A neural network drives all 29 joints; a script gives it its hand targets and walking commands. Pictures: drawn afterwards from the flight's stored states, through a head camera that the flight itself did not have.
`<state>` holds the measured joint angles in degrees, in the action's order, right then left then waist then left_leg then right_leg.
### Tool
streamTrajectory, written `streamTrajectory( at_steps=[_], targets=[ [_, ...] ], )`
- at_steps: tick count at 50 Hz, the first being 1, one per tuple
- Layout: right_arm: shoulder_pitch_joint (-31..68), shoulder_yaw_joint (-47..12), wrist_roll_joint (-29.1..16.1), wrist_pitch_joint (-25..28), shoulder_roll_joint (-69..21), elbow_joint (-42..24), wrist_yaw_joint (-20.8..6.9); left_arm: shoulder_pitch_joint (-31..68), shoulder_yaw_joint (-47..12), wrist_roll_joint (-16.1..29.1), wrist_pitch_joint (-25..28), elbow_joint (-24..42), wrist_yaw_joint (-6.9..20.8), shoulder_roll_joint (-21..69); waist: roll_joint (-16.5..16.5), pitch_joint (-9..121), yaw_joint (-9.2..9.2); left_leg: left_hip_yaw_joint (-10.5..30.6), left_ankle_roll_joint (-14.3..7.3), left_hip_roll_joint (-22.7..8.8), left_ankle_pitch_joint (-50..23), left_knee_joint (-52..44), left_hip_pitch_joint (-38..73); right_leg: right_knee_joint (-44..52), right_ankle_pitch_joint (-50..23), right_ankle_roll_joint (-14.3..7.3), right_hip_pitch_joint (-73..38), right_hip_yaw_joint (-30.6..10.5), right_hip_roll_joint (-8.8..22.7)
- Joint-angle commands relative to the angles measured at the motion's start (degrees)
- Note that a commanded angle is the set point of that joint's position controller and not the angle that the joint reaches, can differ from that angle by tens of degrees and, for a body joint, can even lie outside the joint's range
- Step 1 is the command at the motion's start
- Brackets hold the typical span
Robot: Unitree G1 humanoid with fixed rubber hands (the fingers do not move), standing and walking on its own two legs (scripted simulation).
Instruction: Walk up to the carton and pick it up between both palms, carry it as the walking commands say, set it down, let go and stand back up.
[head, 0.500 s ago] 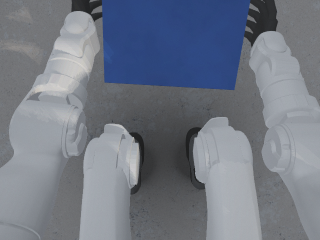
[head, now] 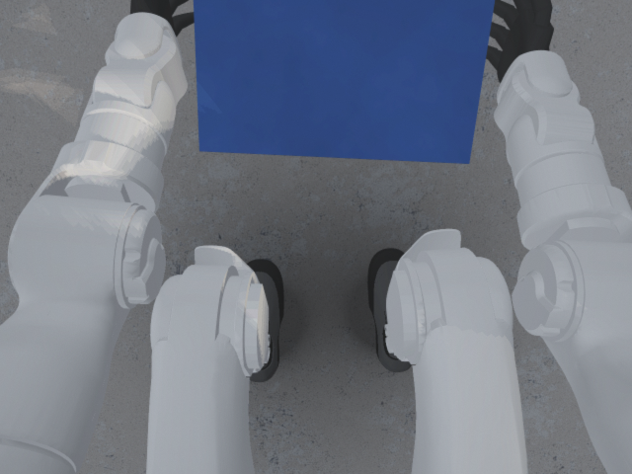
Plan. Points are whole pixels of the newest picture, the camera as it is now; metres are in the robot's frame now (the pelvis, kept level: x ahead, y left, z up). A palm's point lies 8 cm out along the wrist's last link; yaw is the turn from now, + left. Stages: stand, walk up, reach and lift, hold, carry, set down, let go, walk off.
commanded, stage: set down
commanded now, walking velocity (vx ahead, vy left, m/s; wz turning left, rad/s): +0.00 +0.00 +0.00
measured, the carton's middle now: (336, 57) +0.52 -0.04 -0.24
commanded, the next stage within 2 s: none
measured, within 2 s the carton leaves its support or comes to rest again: rests again in 0.38 s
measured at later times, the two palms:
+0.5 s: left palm (167, 34) +0.54 +0.14 -0.18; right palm (524, 65) +0.48 -0.23 -0.18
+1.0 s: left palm (147, 45) +0.53 +0.16 -0.18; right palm (562, 73) +0.48 -0.27 -0.18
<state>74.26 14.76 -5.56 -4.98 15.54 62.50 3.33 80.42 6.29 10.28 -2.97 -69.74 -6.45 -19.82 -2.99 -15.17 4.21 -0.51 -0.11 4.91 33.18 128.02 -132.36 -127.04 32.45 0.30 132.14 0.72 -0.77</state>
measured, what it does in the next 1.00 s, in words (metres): stands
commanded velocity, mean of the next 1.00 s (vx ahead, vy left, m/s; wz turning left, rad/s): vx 0.00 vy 0.00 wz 0.00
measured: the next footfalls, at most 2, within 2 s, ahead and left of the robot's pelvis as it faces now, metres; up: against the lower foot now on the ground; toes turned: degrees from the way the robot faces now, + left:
none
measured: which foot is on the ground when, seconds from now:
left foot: down 0.00-1.00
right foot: down 0.00-1.00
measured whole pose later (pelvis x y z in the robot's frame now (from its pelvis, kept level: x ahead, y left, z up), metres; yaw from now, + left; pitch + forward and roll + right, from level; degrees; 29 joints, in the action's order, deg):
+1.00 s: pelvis +0.00 -0.01 -0.01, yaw +0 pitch +36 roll +0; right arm 70.6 9.4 -16.0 0.0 23.5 61.5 3.7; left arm 75.4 1.3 14.3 -2.3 -61.4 -4.3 -24.3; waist -0.6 -18.9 3.4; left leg -1.0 -0.5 1.8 32.8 128.9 -132.6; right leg -127.8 30.8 -2.2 133.5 2.2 0.9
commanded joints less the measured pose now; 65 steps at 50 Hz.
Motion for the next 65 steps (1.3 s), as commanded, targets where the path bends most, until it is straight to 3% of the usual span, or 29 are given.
streamTrajectory(
  at_steps=[1, 2, 5, 13, 15, 16, 17, 18, 23, 28, 29, 30, 31, 32, 37, 38, 40, 41, 42, 43, 49, 50, 54, 58, 59, 60, 62, 63, 65],
  targets=[
    [24.6, -14.5, -1.3, 0.9, -38.6, -8.0, -11.8, 20.9, -13.4, 0.7, -0.2, 8.4, 13.9, 46.5, -0.7, 52.7, 3.82, 1.7, -0.3, 1.8, -16.7, -9.6, 21.1, 9.8, -20.3, -1.4, -26.9, -0.2, -2.5],
    [25.0, -14.1, -0.9, 0.8, -39.0, -8.0, -12.1, 20.4, -13.0, 0.3, -0.8, 6.6, 14.0, 47.6, -1.1, 52.6, 5.15, 2.6, -0.8, 1.7, -17.5, -9.6, 21.5, 9.0, -20.6, -1.2, -25.4, 0.5, -2.5],
    [23.1, -14.0, -1.4, 0.6, -40.2, -6.1, -12.3, 20.5, -11.8, -0.9, -0.5, 7.9, 13.8, 44.9, 0.3, 50.7, 3.09, 2.6, -0.8, 1.9, -15.7, -9.5, 19.0, 8.9, -19.7, -1.6, -26.0, -0.4, -2.6],
    [20.5, -11.7, -1.6, 2.2, -32.8, -4.9, -10.4, 17.9, -11.9, -1.0, 0.5, 9.1, 12.1, 39.1, -2.5, 52.8, 3.54, 2.1, -0.2, 1.3, -17.2, -9.3, 22.3, 8.5, -20.5, -1.0, -24.7, -0.3, -2.1],
    [20.0, -11.0, -1.5, 3.1, -27.5, -6.2, -9.2, 17.8, -11.8, -0.8, 1.0, 7.7, 11.0, 35.7, -3.8, 54.0, 3.17, 2.2, 0.1, 0.7, -16.6, -8.8, 22.2, 8.1, -20.5, -1.2, -25.3, -1.2, -2.0],
    [18.5, -10.2, -1.2, 3.6, -22.1, -3.9, -7.9, 15.8, -10.6, -0.2, 1.3, 6.8, 10.2, 30.8, 0.3, 53.2, 4.46, 2.8, 0.1, 0.7, -17.0, -9.0, 21.7, 8.2, -21.6, -0.5, -27.0, -0.3, -1.7],
    [14.4, -8.0, -1.5, 3.8, -18.5, -1.7, -6.9, 15.0, -9.8, -0.8, 1.7, 7.1, 8.9, 25.4, -2.8, 52.1, 4.07, 1.7, 0.9, 0.0, -14.6, -9.6, 22.4, 9.3, -19.7, -0.6, -28.2, -1.3, -1.4],
    [13.8, -7.6, -1.0, 4.2, -15.3, -1.1, -6.1, 12.4, -9.4, -0.2, 2.0, 4.5, 8.3, 21.7, 0.0, 52.5, 4.53, 2.2, 0.2, 0.3, -15.0, -9.9, 21.7, 8.6, -20.0, -0.2, -27.9, 0.1, -1.3],
    [9.3, -3.8, -3.6, 7.8, 6.0, -3.3, 0.6, 8.0, -9.4, 3.3, 3.5, 6.5, 2.4, 3.8, -2.7, 55.6, 4.82, 3.7, 1.1, -1.7, -16.9, -10.3, 26.6, 9.9, -21.2, -0.1, -31.0, -0.9, 0.3],
    [7.6, -4.8, -7.6, 8.3, 7.1, -5.4, 1.0, 9.4, -6.5, 2.2, 4.3, 13.4, 0.5, -2.6, -1.1, 61.4, 1.70, 3.3, 0.8, -2.0, -21.4, -8.9, 31.4, 8.4, -23.8, 0.5, -30.0, -1.0, 0.3],
    [8.7, -4.6, -8.5, 8.1, 8.5, -7.1, 1.0, 9.1, -4.9, 0.8, 4.2, 14.6, 0.4, -4.1, -2.9, 61.6, -0.71, 2.8, 0.8, -2.4, -20.4, -9.4, 31.5, 8.5, -23.1, 0.6, -29.8, -1.7, 0.6],
    [9.6, -3.0, -7.2, 7.9, 10.5, -5.8, 1.2, 9.9, -5.3, 2.0, 3.6, 13.6, 0.4, -4.9, -0.5, 62.0, 2.76, 4.1, 0.2, -2.8, -18.5, -9.7, 30.2, 8.9, -21.5, 0.9, -30.4, -1.4, 1.1],
    [8.3, -4.5, -8.8, 7.7, 10.0, -5.9, 1.2, 8.9, -4.4, 2.0, 3.6, 14.3, 0.4, -4.7, -1.2, 62.9, 0.01, 3.3, 0.6, -2.7, -18.2, -10.0, 32.3, 9.6, -20.9, 0.5, -31.0, -1.9, 1.4],
    [9.7, -3.5, -8.1, 7.8, 12.7, -7.8, 1.3, 9.1, -4.4, 2.3, 3.4, 13.1, 0.4, -6.9, 0.5, 63.2, 2.25, 4.0, 0.4, -3.2, -17.7, -10.0, 31.1, 9.0, -21.0, 1.2, -31.4, -1.4, 1.4],
    [7.0, -4.8, -10.0, 6.9, 13.0, -4.1, 0.8, 7.5, -4.2, 3.5, 2.3, 10.3, 1.2, -8.3, 0.3, 58.1, 1.49, 2.3, 0.8, -4.1, -13.7, -9.3, 29.4, 10.3, -17.7, 0.4, -30.2, -2.0, 2.2],
    [7.5, -2.7, -8.4, 7.4, 15.3, -4.7, 0.8, 10.1, -5.3, 3.5, 2.5, 15.3, 1.4, -6.7, -1.3, 57.5, 3.64, 3.3, 0.7, -4.2, -13.6, -10.1, 28.1, 9.5, -18.2, 0.3, -28.4, -1.9, 2.3],
    [8.0, -4.8, -10.4, 7.1, 14.7, -5.2, 0.6, 8.8, -5.0, 3.7, 2.5, 13.6, 1.5, -7.8, -1.4, 61.5, 1.33, 1.9, 1.1, -4.4, -14.2, -9.6, 30.6, 9.7, -18.8, 0.1, -32.0, -2.4, 2.3],
    [8.0, -4.1, -9.6, 7.2, 16.2, -4.0, 0.8, 9.2, -4.9, 4.2, 2.6, 13.2, 1.3, -8.4, 0.2, 61.8, 2.79, 2.4, 0.9, -3.9, -14.4, -9.4, 30.1, 9.5, -19.2, 0.3, -31.9, -2.2, 1.8],
    [7.6, -4.8, -10.9, 6.9, 14.5, -4.8, 0.4, 8.5, -2.7, 3.2, 2.7, 14.6, 1.4, -10.5, 1.1, 60.9, -0.81, 2.0, 0.7, -4.3, -14.6, -8.9, 28.3, 9.3, -20.3, -0.1, -33.7, -3.3, 2.5],
    [8.7, -4.0, -10.3, 7.0, 14.7, -6.6, 0.4, 9.8, -3.5, 3.4, 2.6, 14.8, 1.7, -9.4, 0.7, 61.7, 1.68, 1.8, 0.4, -4.2, -13.7, -8.7, 28.3, 9.4, -19.3, 0.2, -32.5, -2.4, 1.9],
    [6.1, -3.5, -10.8, 6.3, 17.4, -6.6, 0.4, 7.9, -2.7, 3.1, 2.4, 16.7, 2.0, -12.2, -0.3, 64.2, 0.25, 1.2, 0.5, -4.4, -14.2, -8.1, 29.4, 8.6, -20.5, 0.1, -34.5, -2.7, 2.3],
    [7.7, -4.5, -9.9, 6.4, 17.3, -7.9, 0.2, 9.4, -3.6, 4.8, 2.3, 17.9, 2.3, -11.5, 2.4, 66.3, 2.11, 0.9, 0.5, -4.1, -15.8, -7.3, 29.7, 8.5, -22.6, 0.3, -38.1, -2.3, 1.9],
    [4.5, -1.1, -9.9, 5.1, 20.0, -14.5, 0.3, 6.3, -1.3, 3.4, 1.2, 23.0, 1.9, -14.7, -1.4, 72.2, 0.46, 0.1, 0.4, -3.8, -17.0, -9.2, 35.2, 9.2, -22.7, 0.2, -39.6, -1.4, 1.5],
    [1.3, 0.1, -9.4, 2.6, 20.9, -22.1, 0.4, 3.1, -0.8, 4.6, -1.6, 28.8, 1.8, -13.5, -0.1, 84.1, 2.84, -0.2, 0.1, -3.1, -17.3, -10.1, 43.1, 11.4, -22.2, -0.2, -44.8, -0.1, 0.8],
    [2.0, -2.2, -10.7, 1.7, 20.6, -25.4, 0.3, 4.2, 1.1, 4.2, -2.1, 31.2, 1.8, -15.7, 2.0, 88.6, 1.38, -0.7, 0.3, -3.3, -17.9, -10.0, 44.2, 11.7, -23.5, -0.5, -50.8, -0.1, 0.8],
    [2.0, -1.8, -10.7, 0.6, 20.2, -26.4, 0.4, 6.4, -1.7, 5.1, -2.9, 34.6, 1.8, -14.0, -1.0, 91.6, 3.45, -0.6, 0.2, -3.1, -16.4, -12.1, 48.0, 11.9, -22.3, -0.5, -51.6, 1.3, 0.6],
    [5.4, -0.2, -10.8, -1.1, 22.4, -30.3, 0.9, 7.3, 0.9, 3.4, -4.5, 36.1, 1.3, -17.0, -1.8, 95.3, 1.52, -1.3, 0.5, -2.8, -16.9, -12.4, 51.7, 13.0, -22.2, -0.9, -54.3, 1.0, -0.2],
    [6.4, -0.8, -11.1, -2.1, 22.7, -35.1, 1.3, 8.5, 0.7, 4.9, -5.3, 39.1, 1.2, -18.2, 1.4, 102.0, 3.29, -0.6, -0.2, -2.9, -17.7, -13.2, 56.9, 13.9, -22.9, -0.7, -59.1, 1.9, -0.5],
    [5.5, 0.3, -10.2, -3.9, 23.9, -39.6, 1.4, 6.4, 4.3, 3.0, -7.0, 40.9, 0.8, -19.8, 1.9, 102.2, 0.48, -1.5, -0.5, -2.0, -19.6, -14.1, 52.7, 13.3, -27.9, -0.8, -64.0, 1.3, -1.0]
  ],
)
